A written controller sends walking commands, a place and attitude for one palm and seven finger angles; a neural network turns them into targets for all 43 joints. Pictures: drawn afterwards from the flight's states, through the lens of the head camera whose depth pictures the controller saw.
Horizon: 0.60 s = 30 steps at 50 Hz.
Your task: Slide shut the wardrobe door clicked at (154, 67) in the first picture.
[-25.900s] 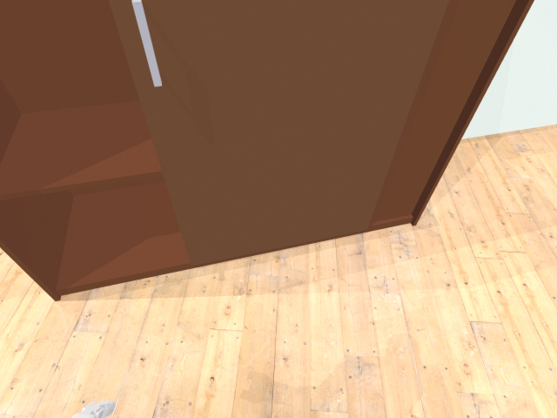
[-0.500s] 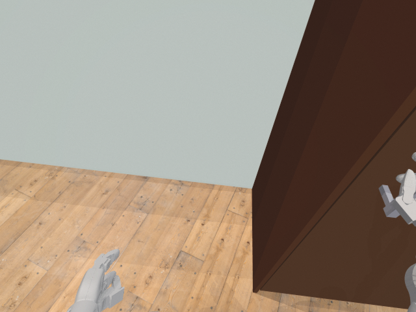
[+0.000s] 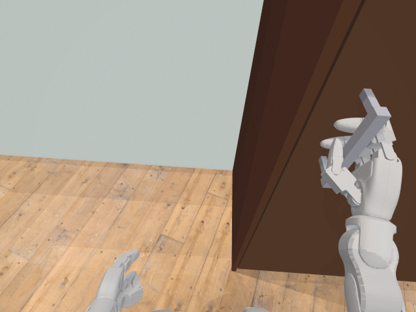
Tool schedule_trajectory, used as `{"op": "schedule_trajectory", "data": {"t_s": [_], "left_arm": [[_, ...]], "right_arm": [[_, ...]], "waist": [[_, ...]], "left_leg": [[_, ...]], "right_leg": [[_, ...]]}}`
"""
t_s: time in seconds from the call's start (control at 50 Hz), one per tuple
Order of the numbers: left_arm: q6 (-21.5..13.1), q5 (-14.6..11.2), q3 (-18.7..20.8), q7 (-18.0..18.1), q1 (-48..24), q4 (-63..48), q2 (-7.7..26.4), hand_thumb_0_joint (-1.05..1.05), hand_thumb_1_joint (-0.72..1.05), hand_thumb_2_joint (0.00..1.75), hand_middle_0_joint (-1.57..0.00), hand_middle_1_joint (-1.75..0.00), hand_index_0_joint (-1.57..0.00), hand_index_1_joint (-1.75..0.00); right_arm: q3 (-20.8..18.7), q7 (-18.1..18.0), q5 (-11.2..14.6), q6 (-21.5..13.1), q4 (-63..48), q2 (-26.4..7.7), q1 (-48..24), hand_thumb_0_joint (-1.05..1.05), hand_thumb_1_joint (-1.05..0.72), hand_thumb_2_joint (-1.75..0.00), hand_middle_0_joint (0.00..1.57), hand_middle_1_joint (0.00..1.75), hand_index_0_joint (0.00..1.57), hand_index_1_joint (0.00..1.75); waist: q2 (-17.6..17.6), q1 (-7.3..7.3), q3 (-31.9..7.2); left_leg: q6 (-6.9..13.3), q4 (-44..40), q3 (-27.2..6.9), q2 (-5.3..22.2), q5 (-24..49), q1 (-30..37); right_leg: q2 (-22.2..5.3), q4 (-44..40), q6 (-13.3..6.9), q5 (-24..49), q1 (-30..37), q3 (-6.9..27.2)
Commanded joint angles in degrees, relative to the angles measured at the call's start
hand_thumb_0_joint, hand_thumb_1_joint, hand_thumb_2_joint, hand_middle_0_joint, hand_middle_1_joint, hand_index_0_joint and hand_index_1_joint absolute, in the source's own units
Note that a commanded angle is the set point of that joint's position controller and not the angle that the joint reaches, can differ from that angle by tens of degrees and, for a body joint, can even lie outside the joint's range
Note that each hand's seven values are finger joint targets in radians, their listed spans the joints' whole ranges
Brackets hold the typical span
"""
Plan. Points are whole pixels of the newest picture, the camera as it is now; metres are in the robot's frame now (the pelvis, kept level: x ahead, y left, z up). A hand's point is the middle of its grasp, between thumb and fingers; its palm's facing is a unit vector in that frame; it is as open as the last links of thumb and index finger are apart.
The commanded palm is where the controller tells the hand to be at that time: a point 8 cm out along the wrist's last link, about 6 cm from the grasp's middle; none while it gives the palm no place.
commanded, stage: stop walking and hold the door there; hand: right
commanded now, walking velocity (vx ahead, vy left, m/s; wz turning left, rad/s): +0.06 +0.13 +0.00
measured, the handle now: (345, 144) +0.33 -0.19 +0.19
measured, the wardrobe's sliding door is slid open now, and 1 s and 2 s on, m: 0.00 0.00 0.00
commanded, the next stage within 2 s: loosen the grip on the handle in 0.46 s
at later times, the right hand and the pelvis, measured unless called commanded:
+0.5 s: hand (329, 169) +0.29 -0.15 +0.18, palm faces +0.20 +0.98 -0.04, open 5.5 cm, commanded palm +0.26 -0.18 +0.16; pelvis +0.02 -0.01 +0.02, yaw +0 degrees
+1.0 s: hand (334, 170) +0.29 -0.16 +0.18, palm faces +0.21 +0.98 -0.05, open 13.6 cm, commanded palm +0.26 -0.21 +0.17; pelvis -0.02 +0.00 +0.00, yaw +0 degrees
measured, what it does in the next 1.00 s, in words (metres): stands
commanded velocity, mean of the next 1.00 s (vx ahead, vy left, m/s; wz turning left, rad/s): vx -0.02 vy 0.03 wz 0.00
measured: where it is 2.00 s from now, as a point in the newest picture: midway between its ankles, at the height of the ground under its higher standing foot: outside the picture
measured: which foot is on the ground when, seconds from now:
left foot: down 0.00-1.00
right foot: down 0.00-1.00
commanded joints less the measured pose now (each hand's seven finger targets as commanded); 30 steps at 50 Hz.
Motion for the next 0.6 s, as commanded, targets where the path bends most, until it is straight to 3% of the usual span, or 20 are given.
{"op": "schedule_trajectory", "data": {"t_s": [0.0, 0.02, 0.04, 0.08, 0.1, 0.12, 0.14, 0.16, 0.2, 0.22, 0.24, 0.28, 0.3, 0.38, 0.42, 0.46, 0.52, 0.54, 0.56, 0.58], "left_arm": [[-0.9, 0.0, 2.6, 0.5, -5.9, -9.3, 7.3, 0.00, 0.90, 0.90, -0.20, -0.30, -0.20, -0.30], [-0.7, 0.2, 2.0, 0.6, -6.3, -8.8, 7.2, 0.00, 0.90, 0.90, -0.20, -0.30, -0.20, -0.30], [-0.5, 0.4, 1.9, 0.8, -6.3, -8.5, 7.4, 0.00, 0.90, 0.90, -0.20, -0.30, -0.20, -0.30], [-0.2, 0.2, 1.7, 1.1, -6.9, -9.2, 8.0, 0.00, 0.90, 0.90, -0.20, -0.30, -0.20, -0.30], [-0.2, 0.2, 1.4, 1.0, -7.6, -9.9, 7.5, 0.00, 0.90, 0.90, -0.20, -0.30, -0.20, -0.30], [-0.2, 0.3, 1.3, 1.0, -7.9, -10.2, 7.0, 0.00, 0.90, 0.90, -0.20, -0.30, -0.20, -0.30], [-0.3, 0.4, 1.4, 1.0, -7.4, -10.2, 6.7, 0.00, 0.90, 0.90, -0.20, -0.30, -0.20, -0.30], [-0.4, 0.5, 1.6, 1.0, -6.5, -9.9, 6.9, 0.00, 0.90, 0.90, -0.20, -0.30, -0.20, -0.30], [-0.4, 0.4, 1.8, 1.0, -5.7, -9.5, 7.1, 0.00, 0.90, 0.90, -0.20, -0.30, -0.20, -0.30], [-0.5, 0.5, 1.6, 0.9, -6.0, -9.8, 6.8, 0.00, 0.90, 0.90, -0.20, -0.30, -0.20, -0.30], [-0.7, 0.4, 1.6, 1.0, -5.4, -10.0, 6.7, 0.00, 0.90, 0.90, -0.20, -0.30, -0.20, -0.30], [-0.7, -0.2, 2.0, 1.1, -5.1, -10.1, 7.1, 0.00, 0.90, 0.90, -0.20, -0.30, -0.20, -0.30], [-0.8, -0.2, 2.0, 1.3, -5.4, -10.5, 7.1, 0.00, 0.90, 0.90, -0.20, -0.30, -0.20, -0.30], [-0.4, 0.0, 1.8, 2.0, -6.1, -10.7, 7.3, 0.00, 0.90, 0.90, -0.20, -0.30, -0.20, -0.30], [-0.2, 0.0, 1.7, 2.2, -6.3, -10.8, 7.5, 0.00, 0.90, 0.90, -0.20, -0.30, -0.20, -0.30], [0.0, 0.1, 1.6, 2.4, -6.6, -11.0, 7.3, 0.00, 0.90, 0.90, -0.20, -0.30, -0.20, -0.30], [0.3, 0.1, 1.7, 2.6, -6.7, -10.8, 7.7, 0.00, 0.90, 0.90, -0.20, -0.30, -0.20, -0.30], [-1.7, 1.1, 5.6, 2.4, -3.9, -13.2, 9.6, 0.00, 0.90, 0.90, -0.20, -0.30, -0.20, -0.30], [-5.8, 3.4, 4.7, 1.4, -6.8, -8.0, 6.2, 0.00, 0.90, 0.90, -0.20, -0.30, -0.20, -0.30], [-7.3, -0.9, 5.9, 0.2, -1.5, -9.5, 9.1, 0.00, 0.90, 0.90, -0.20, -0.30, -0.20, -0.30]], "right_arm": [[9.7, 4.1, -0.6, -1.8, -10.8, -1.4, -14.5, 0.00, -0.90, -0.90, 0.45, 1.40, 0.45, 1.40], [9.3, 3.9, -0.6, -1.9, -10.6, -1.8, -15.4, 0.00, -0.90, -0.90, 0.45, 1.40, 0.45, 1.40], [7.7, 3.6, -0.5, -2.0, -10.5, -3.2, -14.6, 0.00, -0.90, -0.90, 0.45, 1.40, 0.45, 1.40], [9.4, 3.7, -0.4, -2.4, -10.3, -2.2, -12.3, 0.00, -0.90, -0.90, 0.45, 1.40, 0.45, 1.40], [11.5, 4.0, -0.6, -2.8, -10.9, 0.1, -12.5, 0.00, -0.90, -0.90, 0.45, 1.40, 0.45, 1.40], [12.9, 4.1, -0.9, -3.2, -11.4, 1.0, -12.9, 0.00, -0.90, -0.90, 0.45, 1.40, 0.45, 1.40], [13.5, 4.2, -1.0, -3.5, -12.0, 1.3, -12.5, 0.00, -0.90, -0.90, 0.45, 1.40, 0.45, 1.40], [12.4, 4.1, -1.2, -3.6, -11.6, 0.1, -11.3, 0.00, -0.90, -0.90, 0.45, 1.40, 0.45, 1.40], [10.3, 3.9, -1.6, -3.3, -10.6, -1.8, -9.0, 0.00, -0.90, -0.90, 0.45, 1.40, 0.45, 1.40], [13.0, 4.4, -1.6, -3.3, -12.2, 0.2, -9.9, 0.00, -0.90, -0.90, 0.45, 1.40, 0.45, 1.40], [12.7, 4.3, -1.4, -3.4, -12.1, 0.3, -9.8, 0.00, -0.90, -0.90, 0.45, 1.40, 0.45, 1.40], [13.5, 4.3, -0.9, -3.0, -11.6, 0.7, -8.7, 0.00, -0.90, -0.90, 0.45, 1.40, 0.45, 1.40], [13.2, 4.3, -0.9, -2.9, -11.9, 0.8, -8.5, 0.00, -0.90, -0.90, 0.45, 1.40, 0.45, 1.40], [12.8, 3.8, -0.8, -2.5, -11.1, 0.1, -7.5, 0.00, -0.90, -0.90, 0.45, 1.40, 0.45, 1.40], [10.5, 3.6, -0.7, -2.3, -9.9, -1.2, -7.1, 0.00, -0.90, -0.90, 0.45, 1.40, 0.45, 1.40], [11.7, 3.7, -0.7, -2.3, -9.6, 0.0, -7.0, 0.00, -0.90, -0.90, 0.45, 1.40, 0.45, 1.40], [10.3, 3.3, -0.7, -2.1, -8.7, -1.3, -6.7, 0.00, -0.90, -0.90, 0.45, 1.40, 0.45, 1.40], [-28.6, 3.1, -7.9, -5.1, -21.3, -46.9, -56.7, 0.00, -0.90, -0.90, 0.45, 1.40, 0.45, 1.40], [-4.5, 6.2, -4.3, 2.7, 21.5, -5.0, -30.4, 0.00, -0.78, -0.84, 0.45, 1.40, 0.45, 1.40], [2.5, 8.4, 3.4, 2.9, 6.3, 4.8, -19.1, 0.00, -0.66, -0.78, 0.45, 1.40, 0.45, 1.40]], "waist": [[13.8, 3.50, -13.0], [9.9, 3.96, -13.1], [4.3, 3.74, -14.3], [-8.8, 3.13, -14.4], [-12.5, 2.84, -13.5], [-11.8, 2.43, -13.2], [-9.0, 2.22, -13.9], [-6.5, 1.92, -15.1], [-3.9, 1.76, -16.9], [-4.9, 2.09, -17.5], [-4.9, 2.39, -18.3], [0.6, 2.60, -19.7], [0.8, 2.55, -20.1], [-0.7, 2.28, -19.6], [0.9, 2.09, -18.5], [1.3, 2.18, -18.1], [1.0, 2.03, -17.4], [24.4, -1.94, -3.0], [15.4, 1.59, -25.3], [-1.3, 0.40, -34.0]], "left_leg": [[5.9, -17.7, -13.2, 9.0, -11.8, -5.1], [5.8, -16.4, -10.3, 8.5, -10.7, -6.9], [4.1, -12.9, -6.3, 5.9, -6.9, -7.2], [0.0, -5.5, -0.1, -0.2, -4.2, -5.0], [-0.7, -0.6, 0.4, -1.8, -3.4, -4.2], [-0.6, 0.6, -0.2, -1.3, -2.7, -3.5], [-0.4, -1.4, -0.7, -0.8, -1.5, -2.8], [-0.3, -4.9, -0.7, -0.4, 0.8, -1.6], [-0.1, -9.8, -1.7, 0.7, 9.1, 1.7], [0.0, -10.7, -2.1, 1.5, 11.0, 2.3], [0.3, -10.8, -2.5, 2.0, 13.7, 2.8], [0.9, -11.3, -3.7, 3.2, 18.6, 4.4], [1.0, -11.7, -4.3, 3.3, 19.4, 3.5], [0.7, -12.9, -3.6, 3.6, 16.4, 4.0], [0.7, -14.5, -4.2, 3.4, 14.6, 2.9], [0.7, -15.4, -4.3, 3.6, 13.4, 2.6], [0.8, -16.3, -4.5, 3.5, 12.4, 2.6], [-3.0, -24.2, -8.8, 3.5, 23.8, -2.8], [2.1, -5.6, 0.5, -1.3, 39.2, 9.0], [2.1, -4.3, 4.5, -2.8, 29.2, 5.4]], "right_leg": [[-0.2, 0.6, -2.8, -5.8, 5.7, -1.2], [-1.1, -2.0, -3.0, -3.4, 8.0, -0.7], [-2.7, -6.7, -3.6, -1.6, 10.5, 0.8], [-8.6, -17.7, -5.5, -6.9, 8.8, 10.4], [-11.6, -21.6, -7.0, -9.3, 6.6, 15.2], [-13.0, -21.6, -8.0, -6.0, 6.2, 16.4], [-13.0, -19.2, -8.3, 1.4, 8.1, 14.6], [-12.2, -16.0, -7.8, 9.9, 10.0, 11.5], [-9.1, -11.6, -5.4, 17.1, 10.3, 5.1], [-7.8, -11.1, -4.4, 15.6, 9.9, 3.5], [-7.2, -10.6, -3.9, 17.0, 10.4, 3.0], [-6.0, -8.4, -3.3, 20.2, 11.6, 2.1], [-5.5, -8.2, -3.0, 20.4, 12.7, 1.0], [-4.9, -10.2, -3.3, 18.2, 12.1, 1.7], [-4.1, -10.6, -3.2, 15.2, 11.8, 0.8], [-3.5, -11.0, -3.2, 13.6, 12.0, 0.5], [-3.2, -11.8, -3.3, 12.6, 11.9, 0.5], [-2.9, -4.4, -5.3, 12.7, 1.7, -2.3], [3.0, -12.8, -4.6, 26.8, 12.6, -5.9], [0.7, -12.2, -0.7, 36.6, 23.7, -2.9]]}}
